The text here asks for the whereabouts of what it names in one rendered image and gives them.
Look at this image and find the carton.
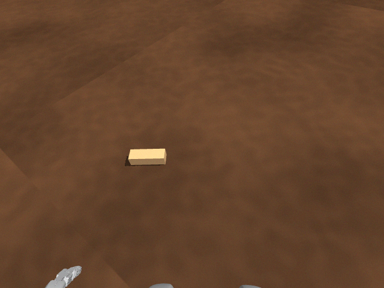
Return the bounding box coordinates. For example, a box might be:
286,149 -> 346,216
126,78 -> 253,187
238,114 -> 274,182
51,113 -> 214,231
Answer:
128,149 -> 167,165

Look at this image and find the left robot hand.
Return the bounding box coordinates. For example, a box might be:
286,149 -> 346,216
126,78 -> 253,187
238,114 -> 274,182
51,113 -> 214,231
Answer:
45,266 -> 82,288

